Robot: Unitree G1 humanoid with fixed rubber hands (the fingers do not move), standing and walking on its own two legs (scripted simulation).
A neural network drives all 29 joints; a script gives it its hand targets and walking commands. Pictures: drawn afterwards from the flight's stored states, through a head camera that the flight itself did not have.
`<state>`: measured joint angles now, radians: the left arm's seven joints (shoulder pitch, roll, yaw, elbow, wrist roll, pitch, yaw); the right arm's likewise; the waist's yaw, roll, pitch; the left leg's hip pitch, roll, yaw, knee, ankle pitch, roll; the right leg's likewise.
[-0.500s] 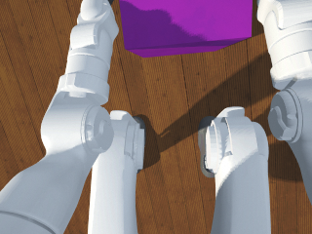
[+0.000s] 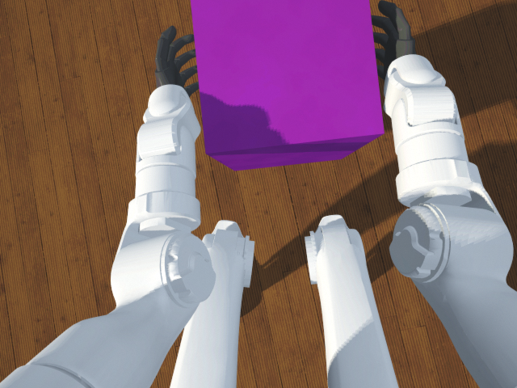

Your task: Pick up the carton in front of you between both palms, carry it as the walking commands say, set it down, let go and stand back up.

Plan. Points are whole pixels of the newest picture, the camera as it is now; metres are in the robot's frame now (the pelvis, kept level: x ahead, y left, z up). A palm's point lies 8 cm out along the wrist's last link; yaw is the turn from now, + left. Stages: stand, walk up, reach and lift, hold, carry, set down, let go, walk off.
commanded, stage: reach and lift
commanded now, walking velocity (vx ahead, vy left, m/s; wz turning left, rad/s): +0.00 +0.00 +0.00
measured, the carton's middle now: (283, 94) +0.51 -0.03 -0.14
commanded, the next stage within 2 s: none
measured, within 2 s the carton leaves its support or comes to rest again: neither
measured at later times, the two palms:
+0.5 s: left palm (107, 59) +0.47 +0.13 +0.09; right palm (455, 34) +0.47 -0.17 +0.08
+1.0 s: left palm out of the picture +0.43 +0.14 +0.24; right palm out of the picture +0.42 -0.16 +0.23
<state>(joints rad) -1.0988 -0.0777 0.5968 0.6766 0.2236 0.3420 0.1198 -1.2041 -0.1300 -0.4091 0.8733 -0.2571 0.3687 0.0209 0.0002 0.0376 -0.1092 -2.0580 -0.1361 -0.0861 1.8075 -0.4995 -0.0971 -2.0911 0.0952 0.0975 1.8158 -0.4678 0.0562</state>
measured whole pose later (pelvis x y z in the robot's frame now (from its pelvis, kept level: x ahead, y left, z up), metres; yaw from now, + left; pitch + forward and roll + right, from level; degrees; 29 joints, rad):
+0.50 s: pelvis +0.05 +0.00 +0.12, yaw -2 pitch +35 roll +1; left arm -0.73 -0.12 0.45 0.61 0.16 0.33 0.10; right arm -0.79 0.00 -0.35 0.70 -0.20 0.37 -0.02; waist 0.01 0.03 -0.23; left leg -1.54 -0.12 -0.11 1.43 -0.51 -0.06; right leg -1.57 0.09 0.11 1.44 -0.48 0.04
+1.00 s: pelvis +0.10 +0.00 +0.26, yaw -2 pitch +16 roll +0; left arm -0.38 -0.17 0.35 0.54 0.21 0.34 0.06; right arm -0.40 0.10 -0.30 0.57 -0.21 0.38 -0.02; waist 0.00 0.02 -0.18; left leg -0.75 -0.08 -0.14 0.84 -0.37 -0.02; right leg -0.77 0.06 0.13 0.84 -0.35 0.03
